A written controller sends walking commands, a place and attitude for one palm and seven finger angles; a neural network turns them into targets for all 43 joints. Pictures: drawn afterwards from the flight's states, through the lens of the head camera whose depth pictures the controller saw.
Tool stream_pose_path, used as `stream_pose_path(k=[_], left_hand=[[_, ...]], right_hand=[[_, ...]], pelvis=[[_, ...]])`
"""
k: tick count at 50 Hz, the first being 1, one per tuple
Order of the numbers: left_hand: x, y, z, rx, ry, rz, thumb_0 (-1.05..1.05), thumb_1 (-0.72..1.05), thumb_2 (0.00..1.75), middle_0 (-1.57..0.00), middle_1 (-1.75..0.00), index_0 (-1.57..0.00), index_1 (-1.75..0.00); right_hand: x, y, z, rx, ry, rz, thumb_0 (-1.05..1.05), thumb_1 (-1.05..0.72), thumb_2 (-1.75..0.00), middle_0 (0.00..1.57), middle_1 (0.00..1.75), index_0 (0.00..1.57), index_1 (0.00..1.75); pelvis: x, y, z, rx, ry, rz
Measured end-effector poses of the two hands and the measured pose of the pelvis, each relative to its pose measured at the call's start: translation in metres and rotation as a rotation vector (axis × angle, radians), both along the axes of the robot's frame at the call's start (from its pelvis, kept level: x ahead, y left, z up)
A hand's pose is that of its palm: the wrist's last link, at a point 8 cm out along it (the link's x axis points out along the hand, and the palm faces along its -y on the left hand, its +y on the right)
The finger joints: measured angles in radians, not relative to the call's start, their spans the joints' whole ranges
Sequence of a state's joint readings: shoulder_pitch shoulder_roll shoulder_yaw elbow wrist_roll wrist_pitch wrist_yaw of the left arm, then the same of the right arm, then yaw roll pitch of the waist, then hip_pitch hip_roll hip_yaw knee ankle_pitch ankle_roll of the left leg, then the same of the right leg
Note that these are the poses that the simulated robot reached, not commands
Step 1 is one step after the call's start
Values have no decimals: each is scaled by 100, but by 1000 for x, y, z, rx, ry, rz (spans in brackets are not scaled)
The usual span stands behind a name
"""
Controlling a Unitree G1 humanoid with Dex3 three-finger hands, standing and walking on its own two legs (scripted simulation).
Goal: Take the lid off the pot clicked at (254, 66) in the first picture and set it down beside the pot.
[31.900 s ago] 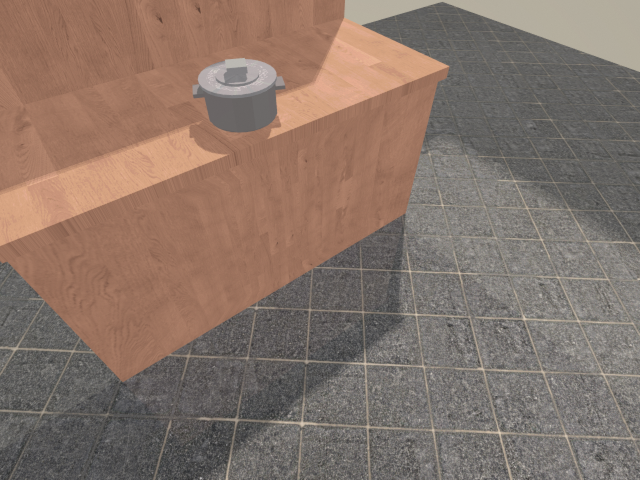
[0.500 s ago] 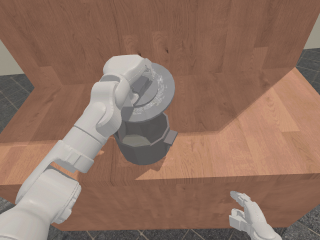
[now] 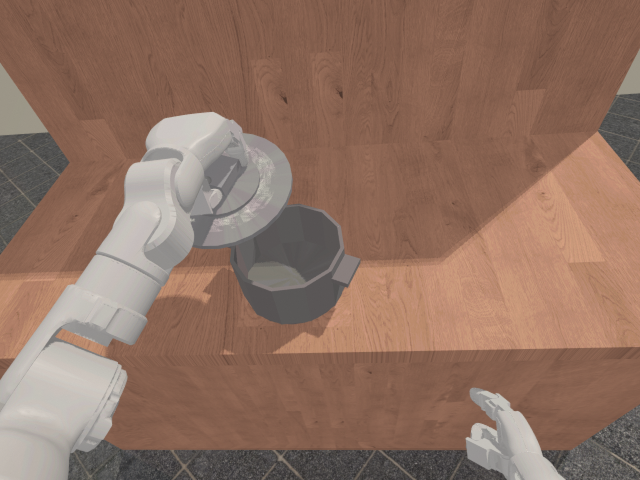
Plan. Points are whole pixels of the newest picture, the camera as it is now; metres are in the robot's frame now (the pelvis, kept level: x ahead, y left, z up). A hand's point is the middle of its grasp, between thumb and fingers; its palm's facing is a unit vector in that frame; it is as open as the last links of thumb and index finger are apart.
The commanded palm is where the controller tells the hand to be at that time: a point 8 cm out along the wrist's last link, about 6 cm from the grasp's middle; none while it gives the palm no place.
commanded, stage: move the lid sideways beside the pot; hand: left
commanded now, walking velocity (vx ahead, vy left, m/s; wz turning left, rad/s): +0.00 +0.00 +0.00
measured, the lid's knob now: (215, 173) +0.45 +0.16 +0.17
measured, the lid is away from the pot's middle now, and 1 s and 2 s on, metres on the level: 0.07 0.19 0.24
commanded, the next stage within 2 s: lower the lid onto the table in 1.52 s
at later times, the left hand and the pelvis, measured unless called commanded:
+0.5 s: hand (165, 183) +0.42 +0.21 +0.18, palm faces -0.17 -0.04 -0.98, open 8.5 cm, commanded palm +0.39 +0.22 +0.26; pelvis +0.01 +0.01 +0.00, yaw +1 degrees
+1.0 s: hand (118, 186) +0.41 +0.27 +0.19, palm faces -0.20 -0.03 -0.98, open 8.5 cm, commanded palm +0.38 +0.27 +0.26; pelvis +0.00 +0.02 +0.00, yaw +1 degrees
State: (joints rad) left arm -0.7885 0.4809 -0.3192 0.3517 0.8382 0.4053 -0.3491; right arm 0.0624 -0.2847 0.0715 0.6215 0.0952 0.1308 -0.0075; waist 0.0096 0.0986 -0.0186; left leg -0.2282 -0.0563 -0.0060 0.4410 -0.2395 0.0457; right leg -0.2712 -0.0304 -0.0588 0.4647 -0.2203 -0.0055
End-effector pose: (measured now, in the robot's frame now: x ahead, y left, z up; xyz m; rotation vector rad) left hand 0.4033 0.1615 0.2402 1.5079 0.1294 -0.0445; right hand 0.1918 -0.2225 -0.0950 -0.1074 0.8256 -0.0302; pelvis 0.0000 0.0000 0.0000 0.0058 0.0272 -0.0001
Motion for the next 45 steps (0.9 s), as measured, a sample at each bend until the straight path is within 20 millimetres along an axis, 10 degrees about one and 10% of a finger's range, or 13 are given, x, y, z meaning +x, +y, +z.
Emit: stream_pose_path(k=[45], left_hand=[[0,90,12,39,61,58,-1,-1,127,-73,-60,-73,-60]], right_hand=[[-15,11,-5,-31,51,6,2,-91,-90,19,30,20,30]], pelvis=[[7,19,2,-17,18,14]])
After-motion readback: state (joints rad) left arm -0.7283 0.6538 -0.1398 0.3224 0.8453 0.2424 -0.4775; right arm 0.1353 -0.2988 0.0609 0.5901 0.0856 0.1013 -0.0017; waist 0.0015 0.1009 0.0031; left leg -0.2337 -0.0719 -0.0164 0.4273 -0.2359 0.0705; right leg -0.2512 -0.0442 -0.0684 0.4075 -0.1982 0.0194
